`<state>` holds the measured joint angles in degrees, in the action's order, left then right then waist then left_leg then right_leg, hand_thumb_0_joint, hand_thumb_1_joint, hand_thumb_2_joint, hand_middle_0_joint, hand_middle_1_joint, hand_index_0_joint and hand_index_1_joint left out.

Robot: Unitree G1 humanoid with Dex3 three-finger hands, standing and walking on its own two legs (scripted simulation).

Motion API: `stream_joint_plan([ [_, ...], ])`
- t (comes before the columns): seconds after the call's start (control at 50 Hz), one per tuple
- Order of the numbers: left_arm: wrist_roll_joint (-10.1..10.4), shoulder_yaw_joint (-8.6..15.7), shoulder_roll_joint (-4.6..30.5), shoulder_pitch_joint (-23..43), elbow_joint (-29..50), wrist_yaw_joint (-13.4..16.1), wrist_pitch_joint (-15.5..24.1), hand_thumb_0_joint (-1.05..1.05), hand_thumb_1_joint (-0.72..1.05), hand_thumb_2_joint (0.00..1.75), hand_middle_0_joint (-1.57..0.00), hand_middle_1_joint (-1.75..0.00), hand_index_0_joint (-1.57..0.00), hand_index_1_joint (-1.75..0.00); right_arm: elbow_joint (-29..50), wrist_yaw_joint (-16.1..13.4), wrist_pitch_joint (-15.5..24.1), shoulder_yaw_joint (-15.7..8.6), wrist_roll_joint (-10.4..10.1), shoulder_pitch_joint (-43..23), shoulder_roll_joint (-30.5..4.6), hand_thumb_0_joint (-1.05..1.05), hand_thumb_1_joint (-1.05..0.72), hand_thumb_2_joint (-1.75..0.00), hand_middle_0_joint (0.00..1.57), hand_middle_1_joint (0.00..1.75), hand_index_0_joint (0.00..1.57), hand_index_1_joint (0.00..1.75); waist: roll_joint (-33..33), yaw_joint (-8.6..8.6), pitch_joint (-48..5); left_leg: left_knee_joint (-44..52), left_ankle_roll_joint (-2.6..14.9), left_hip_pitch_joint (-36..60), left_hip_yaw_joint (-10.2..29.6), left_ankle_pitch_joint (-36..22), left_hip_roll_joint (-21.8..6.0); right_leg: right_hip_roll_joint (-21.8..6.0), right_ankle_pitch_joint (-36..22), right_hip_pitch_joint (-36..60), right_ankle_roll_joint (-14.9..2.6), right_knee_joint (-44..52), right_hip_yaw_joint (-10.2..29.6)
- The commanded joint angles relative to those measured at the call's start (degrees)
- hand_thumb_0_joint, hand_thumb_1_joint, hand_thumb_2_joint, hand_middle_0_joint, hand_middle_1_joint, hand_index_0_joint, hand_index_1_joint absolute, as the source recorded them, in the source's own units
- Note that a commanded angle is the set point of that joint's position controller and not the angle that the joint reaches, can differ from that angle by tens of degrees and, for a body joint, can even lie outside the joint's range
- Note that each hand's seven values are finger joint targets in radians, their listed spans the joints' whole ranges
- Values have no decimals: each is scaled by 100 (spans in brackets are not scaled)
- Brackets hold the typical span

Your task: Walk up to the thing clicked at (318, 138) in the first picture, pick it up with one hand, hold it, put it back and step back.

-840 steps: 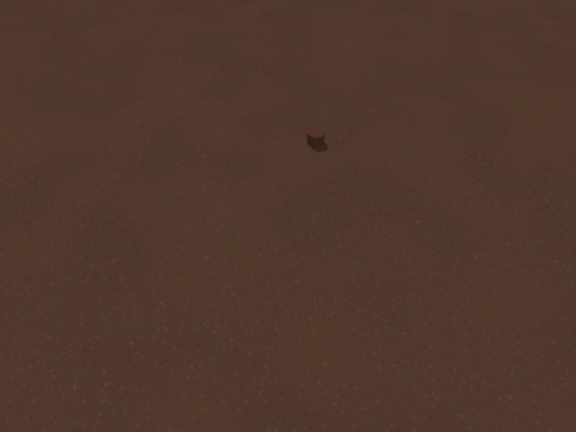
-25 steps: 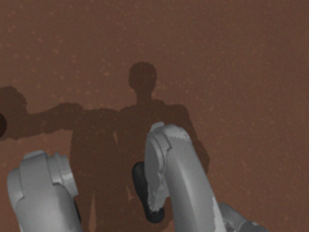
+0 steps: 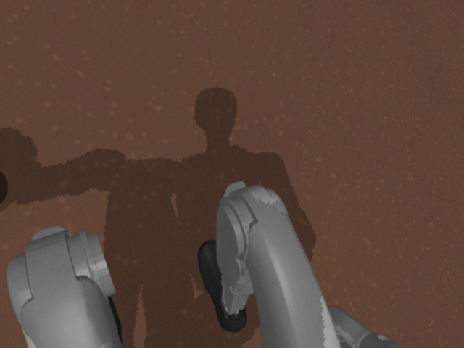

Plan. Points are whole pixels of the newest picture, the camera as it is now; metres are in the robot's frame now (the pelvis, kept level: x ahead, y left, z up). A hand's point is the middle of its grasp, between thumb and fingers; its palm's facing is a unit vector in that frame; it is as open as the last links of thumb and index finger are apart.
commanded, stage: settle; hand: left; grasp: from above
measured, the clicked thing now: out of the picture +0.41 +0.33 -0.26
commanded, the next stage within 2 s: lift in 0.88 s
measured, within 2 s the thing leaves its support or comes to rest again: leaves its support in 0.34 s
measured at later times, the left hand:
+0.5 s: hand out of the picture +0.39 +0.34 -0.19, palm faces -0.36 -0.12 -0.92, open 11.8 cm
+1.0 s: hand out of the picture +0.38 +0.34 -0.12, palm faces -0.43 -0.12 -0.90, open 11.7 cm
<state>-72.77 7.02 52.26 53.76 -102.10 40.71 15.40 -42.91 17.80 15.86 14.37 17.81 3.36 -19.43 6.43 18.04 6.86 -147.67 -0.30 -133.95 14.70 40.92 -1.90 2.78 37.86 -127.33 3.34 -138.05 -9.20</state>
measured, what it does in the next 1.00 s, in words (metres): stands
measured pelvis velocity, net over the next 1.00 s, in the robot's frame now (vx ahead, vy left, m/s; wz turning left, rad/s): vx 0.00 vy -0.01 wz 0.11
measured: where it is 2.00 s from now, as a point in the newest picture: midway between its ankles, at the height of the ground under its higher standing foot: (172, 328)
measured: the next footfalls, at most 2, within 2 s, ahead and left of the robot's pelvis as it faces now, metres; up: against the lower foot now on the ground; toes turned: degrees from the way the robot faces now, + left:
none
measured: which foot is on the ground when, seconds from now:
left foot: down 0.00-1.00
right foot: down 0.00-1.00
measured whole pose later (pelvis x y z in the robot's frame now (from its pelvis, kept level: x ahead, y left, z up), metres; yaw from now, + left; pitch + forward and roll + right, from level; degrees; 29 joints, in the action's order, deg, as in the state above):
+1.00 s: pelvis +0.00 -0.01 +0.04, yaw +6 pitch +32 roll -8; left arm -69.7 5.4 38.8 44.4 -72.1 20.7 13.0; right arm -43.4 11.1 5.3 1.3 7.3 8.0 -17.4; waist 0.0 10.1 -3.9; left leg -136.4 -0.6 -131.0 8.0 38.3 -1.2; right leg 0.2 38.3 -126.3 1.6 -131.9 -4.5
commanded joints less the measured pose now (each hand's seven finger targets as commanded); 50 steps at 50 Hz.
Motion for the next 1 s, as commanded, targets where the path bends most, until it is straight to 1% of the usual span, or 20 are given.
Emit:
stream_joint_plan([
  [0.0,109,104,1065,924,398,62,28,0,23,85,-64,-94,-67,-91,24,-76,-27,-528,1,928,-1743,0,-90,-90,20,30,20,30,-2058,163,-3255,1545,127,2201,-658,-705,4,295,-916,1781,-414,1293,-544],
  [0.06,136,238,1197,976,613,35,5,0,23,90,-64,-95,-66,-93,-16,-107,-70,-553,-11,983,-1730,0,-91,-90,20,30,20,30,-2393,73,-3553,1622,82,2437,-632,-943,8,280,-1115,1856,-445,1191,-554],
  [0.18,56,425,1384,1059,1011,-58,-17,0,27,92,-69,-93,-70,-92,8,-69,-80,-624,-24,1018,-1708,0,-91,-90,20,30,20,30,-2622,47,-3507,1624,69,2462,-660,-884,26,226,-1092,1657,-445,1064,-579],
  [0.26,39,809,1455,671,1872,-72,-57,0,32,96,-73,-95,-74,-94,-47,-65,-152,-890,-108,1035,-1665,0,-91,-90,20,30,20,30,-3306,-296,-4164,1890,-36,2983,-681,-1074,42,202,-1159,1586,-534,981,-554],
  [0.28,59,532,1114,727,1942,-131,-82,0,33,94,-73,-94,-75,-93,-32,-44,-130,-1026,-148,960,-1674,0,-91,-90,20,30,20,30,-3367,-217,-4088,1864,-65,3026,-712,-964,36,181,-1097,1406,-550,917,-521],
  [0.3,58,744,1297,704,2335,-135,-99,0,33,93,-73,-94,-74,-92,-62,-39,-150,-1095,-153,1037,-1690,0,-91,-90,20,30,20,30,-3521,-319,-4384,1911,-67,3196,-736,-1166,35,190,-1258,1495,-538,969,-533],
  [0.32,52,555,1092,819,2603,-187,-124,0,32,92,-73,-93,-74,-91,-2,-23,-161,-1152,-212,995,-1644,0,-91,-90,20,30,20,30,-3607,-274,-4475,1892,-71,3271,-781,-1217,52,166,-1313,1433,-548,948,-497],
  [0.36,141,499,1006,855,3085,-273,-170,0,34,91,-74,-90,-75,-89,36,-22,-202,-1246,-351,947,-1582,0,-91,-90,20,30,20,30,-3684,-409,-4703,1973,-55,3312,-820,-1321,49,148,-1387,1422,-576,1006,-436],
  [0.38,244,263,588,699,3045,-341,-226,0,34,90,-75,-89,-76,-88,-45,-15,-227,-1284,-412,1012,-1471,0,-91,-90,20,30,20,30,-3572,-411,-4627,1994,-43,3316,-873,-1264,60,146,-1351,1358,-577,1102,-389],
  [0.44,337,287,541,622,3359,-479,-376,0,35,87,-74,-88,-76,-86,-115,-35,-317,-1440,-589,1203,-1447,0,-90,-90,20,30,20,30,-3303,-540,-4894,2092,18,3287,-948,-1394,69,146,-1452,1468,-573,1309,-271],
  [0.46,376,180,408,697,3277,-553,-440,0,36,90,-75,-89,-77,-88,-138,-46,-347,-1487,-639,1249,-1435,0,-91,-90,20,30,20,30,-3178,-475,-4743,2098,35,3192,-982,-1346,75,108,-1436,1396,-559,1348,-247],
  [0.48,413,138,344,811,3436,-628,-474,0,37,89,-76,-91,-78,-89,-125,-68,-387,-1533,-694,1271,-1406,0,-91,-90,20,30,20,30,-3171,-555,-4907,2171,58,3202,-994,-1333,77,114,-1385,1420,-575,1435,-193],
  [0.54,397,-141,0,770,2840,-926,-625,0,36,88,-77,-89,-79,-87,-146,-116,-467,-1546,-783,1405,-1327,0,-91,-90,20,30,20,30,-2346,-394,-4341,2089,170,2683,-1049,-1174,109,131,-1251,1476,-527,1646,-96],
  [0.6,555,-26,91,806,3058,-1163,-643,0,40,89,-80,-90,-82,-88,-101,-233,-538,-1606,-846,1420,-1311,0,-91,-90,20,30,20,30,-2187,-597,-4624,2238,178,2864,-1076,-1243,151,65,-1267,1771,-513,1751,-52],
  [0.62,574,-145,-75,727,2905,-1281,-657,0,40,89,-80,-92,-82,-90,-89,-241,-566,-1593,-868,1417,-1232,0,-91,-91,20,30,20,30,-2079,-562,-4584,2270,181,2850,-1083,-1237,149,89,-1231,1894,-529,1770,-5],
  [0.66,552,30,250,968,3176,-1437,-597,0,42,91,-82,-93,-83,-92,63,-309,-607,-1624,-916,1371,-1301,0,-92,-91,20,30,20,30,-1924,-550,-4636,2304,206,2818,-1075,-1142,174,66,-1136,1950,-519,1814,2],
  [0.72,574,-27,192,1016,3266,-1627,-474,0,44,91,-85,-91,-86,-90,87,-407,-702,-1609,-955,1320,-1170,0,-92,-91,20,30,20,30,-1859,-618,-4686,2288,221,2620,-1162,-959,204,52,-877,2120,-521,1927,137],
  [0.82,494,171,505,1057,3780,-1752,-269,0,45,89,-85,-88,-87,-87,166,-597,-866,-1658,-1001,1297,-1091,0,-91,-90,20,30,20,30,-2055,-775,-4913,2410,177,2868,-1241,-860,217,37,-658,2108,-564,2038,235],
  [0.96,388,163,332,914,4108,-1675,-267,0,60,96,-102,-88,-102,-88,134,-790,-1017,-1804,-1090,1442,-1088,0,-94,-91,20,30,20,30,-2297,-860,-5121,2739,134,3436,-1266,-1083,216,-37,-1022,1896,-583,2062,133],
  [0.98,423,135,264,947,4185,-1667,-291,0,52,100,-94,-80,-94,-80,136,-807,-1037,-1810,-1105,1435,-1073,0,-89,-89,20,30,20,30,-2345,-876,-5197,2788,128,3470,-1264,-1080,213,-35,-1015,1888,-593,2058,126],
])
